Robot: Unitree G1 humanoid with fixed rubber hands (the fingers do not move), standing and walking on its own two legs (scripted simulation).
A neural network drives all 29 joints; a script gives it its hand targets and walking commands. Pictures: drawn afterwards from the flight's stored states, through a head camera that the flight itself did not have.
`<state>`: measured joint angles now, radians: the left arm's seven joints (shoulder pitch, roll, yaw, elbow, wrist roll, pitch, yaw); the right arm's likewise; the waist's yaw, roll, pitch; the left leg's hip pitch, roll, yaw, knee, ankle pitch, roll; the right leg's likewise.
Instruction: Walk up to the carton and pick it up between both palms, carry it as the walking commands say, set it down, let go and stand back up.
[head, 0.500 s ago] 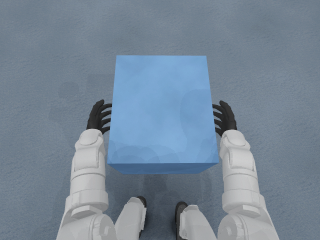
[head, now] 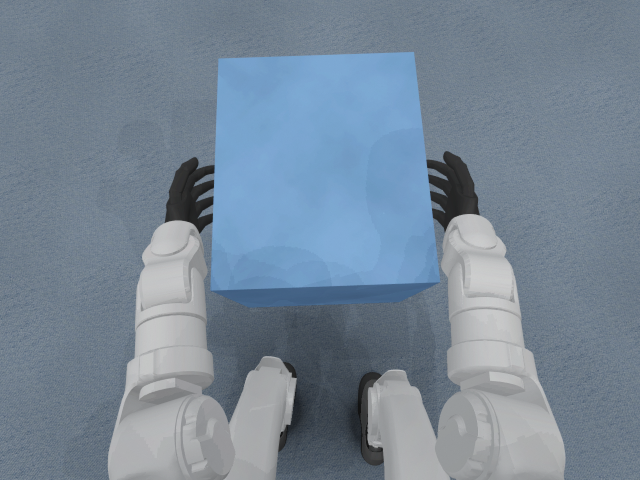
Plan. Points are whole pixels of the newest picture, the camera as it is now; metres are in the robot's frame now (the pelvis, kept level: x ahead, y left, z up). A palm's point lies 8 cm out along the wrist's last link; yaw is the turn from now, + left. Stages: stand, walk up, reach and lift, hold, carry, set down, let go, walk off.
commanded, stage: set down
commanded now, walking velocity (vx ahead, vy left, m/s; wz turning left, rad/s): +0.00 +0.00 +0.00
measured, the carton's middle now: (320, 196) +0.48 +0.05 -0.15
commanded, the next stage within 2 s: none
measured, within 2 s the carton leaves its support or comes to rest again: neither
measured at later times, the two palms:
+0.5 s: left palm (204, 221) +0.43 +0.22 -0.16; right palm (434, 217) +0.47 -0.12 -0.16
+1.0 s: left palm (220, 222) +0.46 +0.22 -0.25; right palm (416, 217) +0.50 -0.11 -0.25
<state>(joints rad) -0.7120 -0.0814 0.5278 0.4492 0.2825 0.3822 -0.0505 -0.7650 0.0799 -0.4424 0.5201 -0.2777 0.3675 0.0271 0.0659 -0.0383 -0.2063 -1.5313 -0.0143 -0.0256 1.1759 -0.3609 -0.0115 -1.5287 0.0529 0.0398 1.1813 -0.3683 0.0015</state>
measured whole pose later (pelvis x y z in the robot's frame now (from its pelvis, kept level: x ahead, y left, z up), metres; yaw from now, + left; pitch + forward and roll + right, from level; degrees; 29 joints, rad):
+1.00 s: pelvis -0.03 +0.00 -0.15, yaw +0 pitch +49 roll +0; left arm -1.08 0.10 0.48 0.64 0.17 0.39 0.02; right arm -1.15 -0.07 -0.41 0.70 -0.18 0.36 -0.05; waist 0.07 -0.04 -0.11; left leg -2.11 -0.02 -0.03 1.76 -0.49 -0.02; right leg -2.10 0.07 0.02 1.75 -0.50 0.02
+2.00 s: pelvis -0.03 +0.01 -0.26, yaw -1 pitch +42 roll +0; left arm -1.38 0.28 0.36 0.82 0.01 0.29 0.05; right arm -1.49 -0.28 -0.21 0.95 0.04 0.26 -0.11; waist 0.08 -0.03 0.31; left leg -2.28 -0.03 -0.01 2.14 -0.59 -0.01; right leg -2.28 0.09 0.03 2.14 -0.59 0.04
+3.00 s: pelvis -0.04 +0.00 -0.27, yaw +0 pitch +33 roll +1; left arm -1.46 0.32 0.35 0.92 -0.03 0.22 -0.02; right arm -1.58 -0.34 -0.19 1.05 0.08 0.20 -0.07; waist 0.08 -0.03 0.50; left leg -2.20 -0.03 0.00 2.23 -0.61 -0.02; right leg -2.20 0.09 0.03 2.24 -0.62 0.02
